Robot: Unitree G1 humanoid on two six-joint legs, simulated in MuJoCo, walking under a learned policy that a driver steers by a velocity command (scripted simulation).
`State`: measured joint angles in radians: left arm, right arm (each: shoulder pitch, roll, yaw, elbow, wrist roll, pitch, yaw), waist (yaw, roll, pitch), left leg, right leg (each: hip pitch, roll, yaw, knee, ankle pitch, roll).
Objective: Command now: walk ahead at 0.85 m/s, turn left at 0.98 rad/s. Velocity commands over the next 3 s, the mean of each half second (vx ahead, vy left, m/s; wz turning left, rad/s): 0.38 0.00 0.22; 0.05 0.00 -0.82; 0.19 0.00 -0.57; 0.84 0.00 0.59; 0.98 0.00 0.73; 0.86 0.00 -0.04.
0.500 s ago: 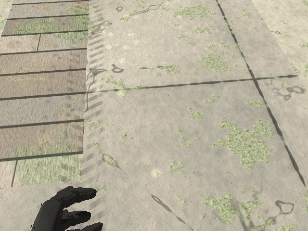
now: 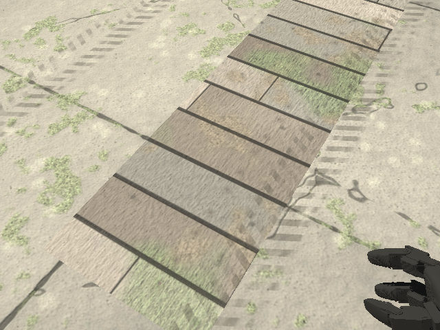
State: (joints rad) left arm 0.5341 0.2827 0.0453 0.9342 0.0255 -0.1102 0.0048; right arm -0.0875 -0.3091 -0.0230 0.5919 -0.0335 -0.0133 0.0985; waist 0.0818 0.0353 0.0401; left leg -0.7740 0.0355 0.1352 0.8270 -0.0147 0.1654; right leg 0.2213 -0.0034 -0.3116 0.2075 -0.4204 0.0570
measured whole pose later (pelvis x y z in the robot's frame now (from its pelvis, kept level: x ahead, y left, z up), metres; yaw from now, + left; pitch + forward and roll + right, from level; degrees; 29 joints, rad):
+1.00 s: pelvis +0.45 +0.04 +0.01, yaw -21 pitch +3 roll +1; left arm 0.16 0.35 0.11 0.53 -0.02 0.07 0.04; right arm 0.13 -0.28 -0.07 0.74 -0.01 -0.02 -0.02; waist 0.02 -0.05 0.03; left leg -0.37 -0.06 -0.13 0.50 -0.16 -0.01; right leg -0.47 0.18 0.28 0.68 -0.34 -0.01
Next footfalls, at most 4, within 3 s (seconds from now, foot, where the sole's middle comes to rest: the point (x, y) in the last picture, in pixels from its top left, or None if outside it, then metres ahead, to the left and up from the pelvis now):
0.08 left None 0.27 0.03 -0.75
0.54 right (271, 306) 0.53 -0.08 -0.75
0.96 left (204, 286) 0.57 0.13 -0.75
1.42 right None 0.39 -0.06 -0.75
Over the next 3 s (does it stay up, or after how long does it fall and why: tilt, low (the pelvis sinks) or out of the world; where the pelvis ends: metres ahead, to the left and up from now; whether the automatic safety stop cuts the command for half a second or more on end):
stays up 1.69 -0.20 0.03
